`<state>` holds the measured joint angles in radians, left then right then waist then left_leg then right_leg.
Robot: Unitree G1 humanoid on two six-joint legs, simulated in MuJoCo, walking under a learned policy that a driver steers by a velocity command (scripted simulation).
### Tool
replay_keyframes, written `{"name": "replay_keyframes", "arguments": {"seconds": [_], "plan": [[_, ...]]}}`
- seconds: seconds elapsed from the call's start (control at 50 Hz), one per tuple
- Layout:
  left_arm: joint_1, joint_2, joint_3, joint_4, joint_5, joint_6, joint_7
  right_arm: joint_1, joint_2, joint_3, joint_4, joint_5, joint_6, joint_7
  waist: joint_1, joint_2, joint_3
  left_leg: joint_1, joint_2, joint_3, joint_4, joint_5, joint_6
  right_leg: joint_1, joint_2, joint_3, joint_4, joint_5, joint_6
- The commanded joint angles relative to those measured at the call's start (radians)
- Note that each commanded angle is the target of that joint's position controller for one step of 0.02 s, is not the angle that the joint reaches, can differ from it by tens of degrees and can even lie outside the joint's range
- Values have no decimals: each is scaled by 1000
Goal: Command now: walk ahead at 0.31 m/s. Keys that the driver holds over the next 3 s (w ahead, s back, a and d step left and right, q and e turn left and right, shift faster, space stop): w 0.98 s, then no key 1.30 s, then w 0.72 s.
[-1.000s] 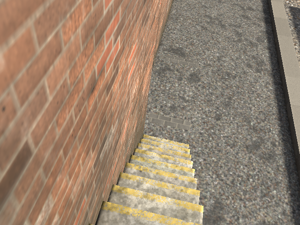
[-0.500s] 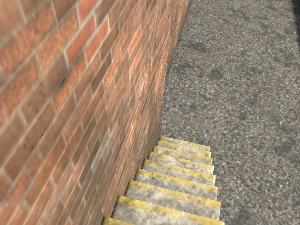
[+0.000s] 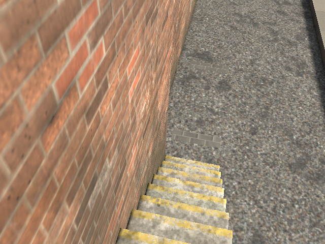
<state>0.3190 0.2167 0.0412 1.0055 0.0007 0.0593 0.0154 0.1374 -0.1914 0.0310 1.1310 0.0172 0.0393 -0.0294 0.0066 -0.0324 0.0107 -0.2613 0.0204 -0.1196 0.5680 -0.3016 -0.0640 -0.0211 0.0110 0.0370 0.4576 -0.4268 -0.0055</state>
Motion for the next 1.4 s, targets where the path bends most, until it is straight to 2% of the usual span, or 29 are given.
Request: {"name": "replay_keyframes", "arguments": {"seconds": [0.02, 0.3, 0.34, 0.38, 0.4, 0.48, 0.52, 0.56, 0.62, 0.66, 0.7, 0.72, 0.74, 0.76, 0.78, 0.82, 0.84, 0.9, 1.02, 1.08, 1.1, 1.12, 1.14, 1.18, 1.24, 1.26, 1.3, 1.34, 1.4], "plan": [[66, 101, 24, -28, -2, -20, 4, -1, -89, -19, -36, 0, -25, -4, 6, -46, 33, -2, -37, 72, 58, 130, 62, -97, -53, 90, -57, 357, -61], [99, 50, 39, -68, -71, -128, 40, 241, -201, -89, 1, -12, -48, 8, -14, 296, 91, 34, 223, -422, -3, 20, 326, -548, 75, 41, 435, -312, -80], [223, 62, 50, 15, -37, -132, 18, 58, -132, -78, -78, -20, -46, -21, 65, 118, 50, -236, 21, -76, 248, -63, 169, -179, 47, 6, 153, 155, -100], [434, 189, 77, 61, -8, -142, -18, -110, -89, -64, -196, -10, -88, -44, 149, -287, 87, -724, -59, 77, 764, -365, 75, 88, -184, 556, 63, 554, -202], [460, 158, 68, 67, -18, -151, -16, -149, -99, -64, -191, 9, -122, -46, 149, -204, 122, -972, 14, -31, 825, -279, 86, 226, -273, 647, 97, 552, -219], [305, 84, 35, 4, -18, -139, 25, -60, -99, -68, -152, 0, -120, -7, 37, -57, 115, -917, 101, -70, 665, 35, 73, 95, -274, 453, 191, 508, -191], [137, 65, 27, -28, -35, -150, 56, -102, -116, -63, -178, -37, -105, 19, -22, -45, 108, -504, 84, 11, 156, 536, 75, -239, -79, 227, 157, 133, -129], [112, 166, 62, 23, -4, -120, 42, 124, -59, -68, -114, -42, -54, 44, -60, -21, 22, 168, -46, 148, 119, 879, 58, -688, -8, 64, 183, -71, -96], [21, 77, 43, 54, -20, -94, 17, 495, -164, -121, -20, -3, -11, 35, -208, -92, -13, 322, 13, 111, 97, 714, 11, -522, 52, 42, 566, 82, -50], [-230, 115, 58, 0, -31, -95, 1, 841, -207, -137, 84, -22, -32, 45, -435, -6, -24, 473, 116, 109, -97, 702, 104, -549, 125, 23, 1313, 282, 41], [-206, -1, 32, -66, -26, -91, 34, 801, -102, -72, 120, -20, -98, 67, -322, 169, 118, 393, 174, 68, -115, 881, 98, -791, 275, 140, 1728, -373, 4], [141, -68, 21, -93, -59, -88, 20, 624, -134, -52, 65, -15, -115, 65, -30, 288, 98, 382, 234, -36, 29, 1111, 148, -878, 214, 219, 1548, -230, -41], [269, -48, 27, -94, -87, -79, 24, 508, -262, -94, 47, 15, -117, 56, 77, 280, 81, 257, 348, -247, -71, 629, 277, -854, 141, 224, 1337, 19, -51], [211, 67, 44, -98, -76, -72, 40, 395, -153, -65, 4, 16, -144, 44, 44, 145, 85, 163, 336, -153, -103, 653, 224, -859, 77, 303, 1278, 165, -74], [127, 43, 31, -154, -86, -47, 54, 257, -249, -90, 13, 6, -144, 12, 103, 249, 142, -58, 447, -335, -172, 391, 324, -819, 13, 281, 1151, 201, -30], [-113, 62, 4, -273, -74, -22, 67, 164, -147, -48, -29, -28, -138, -35, 62, 102, 173, -305, 394, -361, -93, 304, 371, -714, -42, 296, 850, 348, 78], [-68, 38, 4, -230, -67, -10, 52, 213, -208, -60, -25, -74, -144, -44, 61, 122, 124, -367, 367, -331, -9, 336, 389, -598, 2, 220, 953, 418, 92], [-124, 98, 30, -240, -19, -20, -20, 340, -141, -65, -55, -8, -155, -85, 11, 113, 129, -330, 227, -163, 202, -242, 246, -661, 0, 253, 547, 954, 74], [-240, 57, 29, -215, -23, -39, -78, 358, -130, -85, -118, -12, -83, -97, -72, 177, 144, -446, 179, -41, 373, -319, 180, -379, 3, 4, 289, 907, 48], [130, 117, 70, -40, -10, -40, -69, 187, -133, -91, -144, -44, -45, -82, 117, 189, 26, -501, 174, 18, 667, -72, 147, -9, -29, -50, 217, 866, 14], [385, 188, 106, 56, 24, -35, -63, 121, -106, -92, -136, -53, -52, -77, 263, 84, -27, -527, 103, 109, 1005, 49, 88, 196, -57, -40, 48, 838, -15], [515, 191, 93, 134, 25, -53, -58, 134, -72, -109, -103, -63, -50, -89, 305, -165, 74, -670, -83, 223, 1665, -541, -12, 195, -132, 78, -143, 1098, -87], [316, 195, 40, 106, 14, -89, -74, 356, 8, -82, -185, -38, -76, -71, 8, -401, 61, -898, -99, 105, 1772, -631, -41, 239, -267, 315, 128, 1912, -201], [218, 51, -5, 96, 36, -106, -90, 336, 6, -63, -146, 3, -89, -59, -18, -119, -51, -897, -17, 20, 1529, -558, -18, 201, -313, 278, 180, 1778, -247], [4, 123, -12, 82, 104, -89, -60, 249, 45, -27, -176, 55, -30, -61, -89, -12, -101, -734, 77, -121, 1118, -225, -30, -193, -452, 514, 116, 909, -342], [-59, 23, -44, 41, 98, -94, -54, 188, -35, -45, -169, 31, -16, -65, -100, 95, -84, -600, 73, -79, 1066, -166, -33, -291, -361, 435, 113, 1015, -310], [-246, 47, -59, 1, 19, -85, -23, 244, 19, -12, -163, -52, 14, -41, -197, 74, -87, -175, 44, 44, 377, 242, -39, -513, -162, 125, 37, 802, -164], [-19, 113, -39, 100, 11, -71, -20, 81, 35, 15, -203, -30, 20, -21, -92, -141, -66, 52, -15, 113, 228, 84, -18, -435, -162, 123, -27, 941, -145], [27, 82, -23, 115, -26, -84, 16, 172, -99, -3, -143, -14, 1, 6, -101, -74, 49, 84, 75, -18, -5, 651, 24, -312, -67, 106, 65, 771, -54]]}}
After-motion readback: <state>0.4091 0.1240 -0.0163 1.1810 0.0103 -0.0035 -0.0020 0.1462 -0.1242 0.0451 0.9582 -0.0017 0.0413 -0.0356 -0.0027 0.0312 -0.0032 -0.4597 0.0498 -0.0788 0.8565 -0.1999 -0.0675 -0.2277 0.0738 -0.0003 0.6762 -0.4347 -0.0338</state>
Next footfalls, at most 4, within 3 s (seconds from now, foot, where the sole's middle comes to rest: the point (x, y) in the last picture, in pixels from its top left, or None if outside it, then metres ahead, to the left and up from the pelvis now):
0.70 left None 0.26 0.12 -0.97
1.10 right None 0.41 -0.20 -1.18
1.38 left None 0.49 0.05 -1.18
2.80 right None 0.49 -0.23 -1.18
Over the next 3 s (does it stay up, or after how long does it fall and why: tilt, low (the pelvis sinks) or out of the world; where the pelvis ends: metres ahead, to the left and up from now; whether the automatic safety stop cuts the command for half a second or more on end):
stays up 0.58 -0.12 -0.54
